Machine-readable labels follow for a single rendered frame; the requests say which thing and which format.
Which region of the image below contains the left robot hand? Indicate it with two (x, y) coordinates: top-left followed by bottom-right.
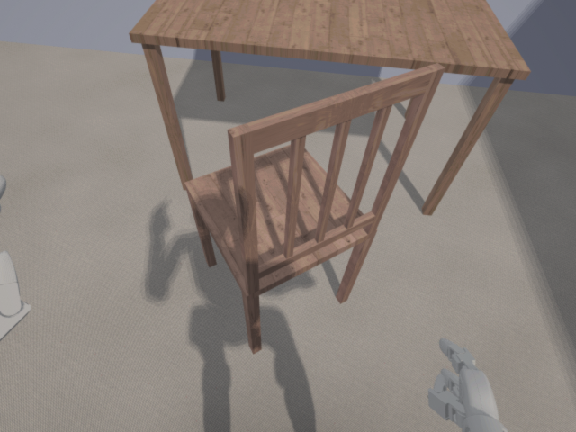
(0, 175), (31, 341)

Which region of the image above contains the right robot hand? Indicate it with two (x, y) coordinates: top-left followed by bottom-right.
(428, 338), (499, 428)

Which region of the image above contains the table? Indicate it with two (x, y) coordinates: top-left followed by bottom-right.
(129, 0), (531, 216)

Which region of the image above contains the chair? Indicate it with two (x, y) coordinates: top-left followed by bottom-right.
(184, 63), (446, 354)

